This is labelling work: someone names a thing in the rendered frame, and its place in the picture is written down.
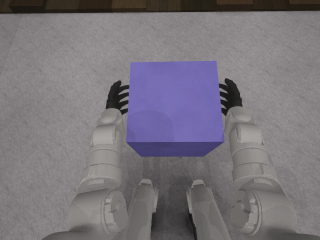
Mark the right robot hand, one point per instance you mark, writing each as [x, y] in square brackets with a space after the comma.
[232, 96]

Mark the robot left upper arm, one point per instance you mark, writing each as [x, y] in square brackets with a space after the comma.
[95, 215]

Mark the right robot forearm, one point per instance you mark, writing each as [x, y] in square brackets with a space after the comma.
[249, 154]

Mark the left robot hand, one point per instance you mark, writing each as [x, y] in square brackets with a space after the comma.
[114, 98]

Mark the left robot forearm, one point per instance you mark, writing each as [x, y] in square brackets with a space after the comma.
[104, 156]

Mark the robot left thigh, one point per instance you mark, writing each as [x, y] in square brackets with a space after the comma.
[142, 205]

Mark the robot right upper arm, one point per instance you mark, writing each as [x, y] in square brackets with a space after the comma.
[265, 215]

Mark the right robot foot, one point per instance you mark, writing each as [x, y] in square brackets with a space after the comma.
[194, 228]

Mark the carton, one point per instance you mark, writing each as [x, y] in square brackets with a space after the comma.
[174, 109]

